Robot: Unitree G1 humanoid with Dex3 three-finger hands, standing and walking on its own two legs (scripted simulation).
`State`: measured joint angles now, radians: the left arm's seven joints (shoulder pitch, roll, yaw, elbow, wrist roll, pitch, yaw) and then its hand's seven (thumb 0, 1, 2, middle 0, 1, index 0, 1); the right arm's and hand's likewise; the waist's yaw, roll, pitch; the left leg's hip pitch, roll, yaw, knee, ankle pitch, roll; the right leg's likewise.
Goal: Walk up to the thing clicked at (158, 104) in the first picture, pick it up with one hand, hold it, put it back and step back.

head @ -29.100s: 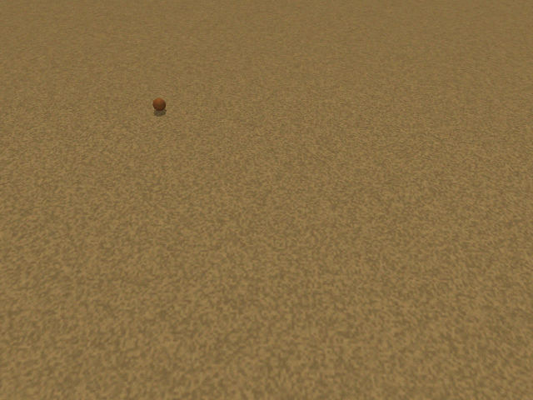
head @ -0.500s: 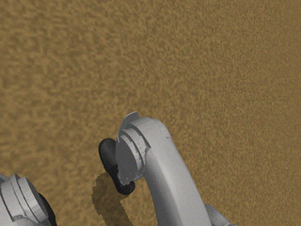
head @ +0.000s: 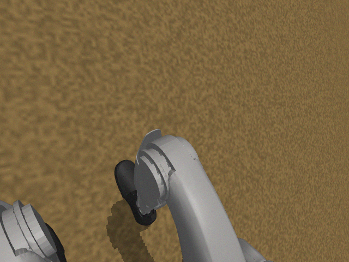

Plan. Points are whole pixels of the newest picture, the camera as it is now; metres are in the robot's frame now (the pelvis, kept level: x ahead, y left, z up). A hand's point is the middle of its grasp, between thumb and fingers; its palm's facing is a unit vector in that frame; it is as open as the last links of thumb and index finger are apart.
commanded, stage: withdraw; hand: left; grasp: from above
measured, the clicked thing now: out of the picture +0.52 +0.32 -0.28
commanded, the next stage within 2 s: home in 0.86 s
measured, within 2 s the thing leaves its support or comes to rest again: neither
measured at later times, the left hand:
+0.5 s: hand out of the picture +0.50 +0.32 -0.08, palm faces -0.44 -0.12 -0.89, open 14.0 cm
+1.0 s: hand out of the picture +0.51 +0.33 -0.12, palm faces -0.39 -0.09 -0.92, open 14.0 cm
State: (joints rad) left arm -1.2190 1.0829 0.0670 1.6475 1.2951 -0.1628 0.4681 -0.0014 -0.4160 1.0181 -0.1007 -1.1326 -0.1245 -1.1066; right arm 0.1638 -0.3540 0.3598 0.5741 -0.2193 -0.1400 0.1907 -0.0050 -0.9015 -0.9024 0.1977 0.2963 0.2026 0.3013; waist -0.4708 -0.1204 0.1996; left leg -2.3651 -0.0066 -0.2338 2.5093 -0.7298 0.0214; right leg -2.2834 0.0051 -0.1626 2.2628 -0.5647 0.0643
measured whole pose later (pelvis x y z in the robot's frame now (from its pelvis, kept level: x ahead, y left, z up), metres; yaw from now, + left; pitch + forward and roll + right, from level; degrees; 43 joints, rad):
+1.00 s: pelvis +0.00 -0.01 +0.02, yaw +7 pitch +37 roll -10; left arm -1.24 0.86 -0.01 1.43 1.23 -0.09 0.23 0.00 -0.56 1.05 -0.12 -1.03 -0.10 -1.05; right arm 0.23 -0.29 0.17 0.62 -0.12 0.03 0.10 0.00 -0.92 -0.91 0.20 0.30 0.20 0.30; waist -0.36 0.01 0.00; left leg -2.35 -0.02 -0.12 2.37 -0.67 0.02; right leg -2.30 -0.03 -0.07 2.21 -0.56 0.04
